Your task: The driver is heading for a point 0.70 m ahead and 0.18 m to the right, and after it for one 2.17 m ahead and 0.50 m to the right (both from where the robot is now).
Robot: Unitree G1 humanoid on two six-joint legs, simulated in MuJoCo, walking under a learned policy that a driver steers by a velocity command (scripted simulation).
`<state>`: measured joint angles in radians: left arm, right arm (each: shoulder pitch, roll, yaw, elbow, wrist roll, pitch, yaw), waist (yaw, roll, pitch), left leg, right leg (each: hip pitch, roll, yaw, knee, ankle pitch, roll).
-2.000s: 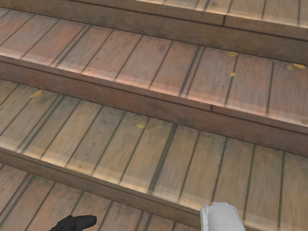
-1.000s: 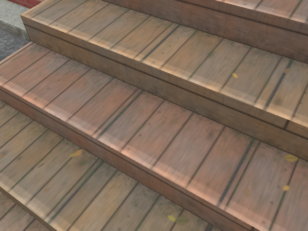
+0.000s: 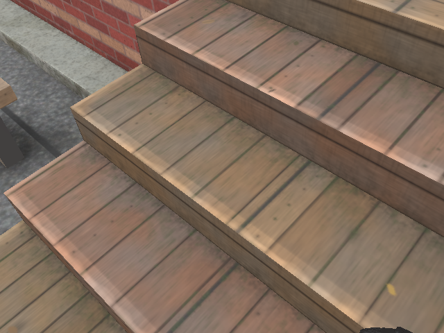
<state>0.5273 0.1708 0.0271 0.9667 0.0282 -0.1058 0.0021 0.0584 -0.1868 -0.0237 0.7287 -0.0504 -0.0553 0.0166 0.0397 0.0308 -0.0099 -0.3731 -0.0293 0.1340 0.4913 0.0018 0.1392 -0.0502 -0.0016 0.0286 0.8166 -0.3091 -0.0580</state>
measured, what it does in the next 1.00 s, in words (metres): climbs, turning right: right foot 0.16 m higher, then left foot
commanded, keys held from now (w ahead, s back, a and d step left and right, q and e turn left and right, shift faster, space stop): w+e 0.70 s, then e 0.30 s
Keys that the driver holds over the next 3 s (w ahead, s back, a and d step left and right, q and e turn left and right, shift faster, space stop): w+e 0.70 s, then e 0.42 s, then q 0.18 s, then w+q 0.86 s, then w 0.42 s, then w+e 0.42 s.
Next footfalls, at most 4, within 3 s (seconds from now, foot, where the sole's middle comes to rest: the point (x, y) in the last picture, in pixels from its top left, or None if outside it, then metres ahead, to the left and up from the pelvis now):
0.34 right None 0.28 -0.11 -0.61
0.80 left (227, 307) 0.51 0.07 -0.61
1.18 right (353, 260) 0.57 -0.24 -0.45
1.68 left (260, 208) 0.72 -0.02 -0.45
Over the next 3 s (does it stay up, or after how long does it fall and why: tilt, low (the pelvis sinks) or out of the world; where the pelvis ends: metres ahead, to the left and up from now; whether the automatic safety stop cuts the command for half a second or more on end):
stays up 1.32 -0.18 0.50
